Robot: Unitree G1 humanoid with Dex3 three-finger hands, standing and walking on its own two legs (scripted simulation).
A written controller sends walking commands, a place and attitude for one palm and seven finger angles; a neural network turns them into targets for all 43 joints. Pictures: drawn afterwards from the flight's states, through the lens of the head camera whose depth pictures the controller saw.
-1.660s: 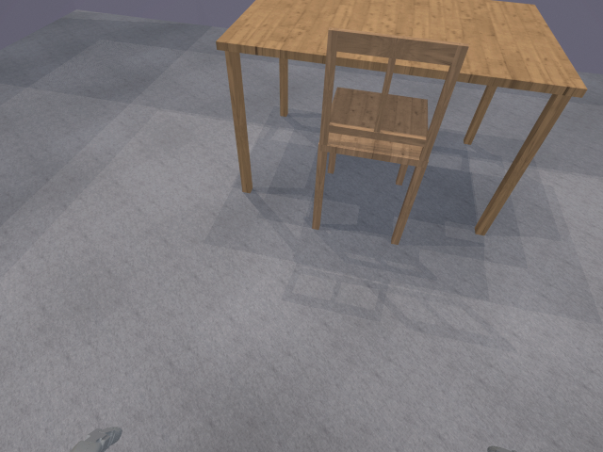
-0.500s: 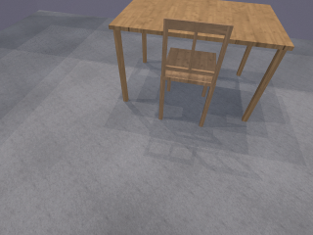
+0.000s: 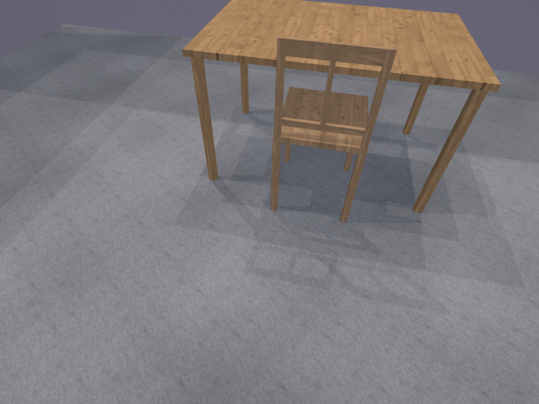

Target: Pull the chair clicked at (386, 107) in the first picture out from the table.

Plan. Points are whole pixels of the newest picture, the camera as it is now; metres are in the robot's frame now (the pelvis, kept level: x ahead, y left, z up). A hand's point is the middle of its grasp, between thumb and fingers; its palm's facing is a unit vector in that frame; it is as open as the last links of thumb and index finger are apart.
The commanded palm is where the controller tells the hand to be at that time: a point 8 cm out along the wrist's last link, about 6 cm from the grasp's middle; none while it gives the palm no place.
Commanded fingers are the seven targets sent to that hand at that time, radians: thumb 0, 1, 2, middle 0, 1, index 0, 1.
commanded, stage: walk to a spot facing it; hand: left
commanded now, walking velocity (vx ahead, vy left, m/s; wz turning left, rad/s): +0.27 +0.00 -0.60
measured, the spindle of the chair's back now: (327, 94) +1.15 -0.13 -0.11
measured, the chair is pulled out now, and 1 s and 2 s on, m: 0.00 0.00 0.00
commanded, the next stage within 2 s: none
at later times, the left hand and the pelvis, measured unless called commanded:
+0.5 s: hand out of the picture +0.11 +0.12 -0.16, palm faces -0.18 -0.96 -0.20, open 7.3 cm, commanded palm none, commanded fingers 0.00 0.90 0.90 -0.20 -0.30 -0.20 -0.30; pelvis +0.11 -0.06 +0.00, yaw -15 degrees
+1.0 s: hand (226, 264) +0.45 +0.13 -0.19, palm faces -0.43 -0.88 -0.19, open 7.4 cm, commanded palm none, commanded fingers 0.00 0.90 0.90 -0.20 -0.30 -0.20 -0.30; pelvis +0.33 -0.04 -0.01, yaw -32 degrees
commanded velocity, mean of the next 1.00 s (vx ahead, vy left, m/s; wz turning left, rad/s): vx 0.25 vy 0.00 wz -0.55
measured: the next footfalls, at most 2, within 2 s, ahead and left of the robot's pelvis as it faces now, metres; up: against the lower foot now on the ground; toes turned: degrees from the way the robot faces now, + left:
left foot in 0.82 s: +0.44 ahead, +0.00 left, +0.00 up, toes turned -20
right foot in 1.40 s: +0.37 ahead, -0.20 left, +0.00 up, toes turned -53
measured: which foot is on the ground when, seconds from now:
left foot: down 0.00-0.26, up 0.28-0.80, down 0.82-1.00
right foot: down 0.00-0.82, up 0.84-1.00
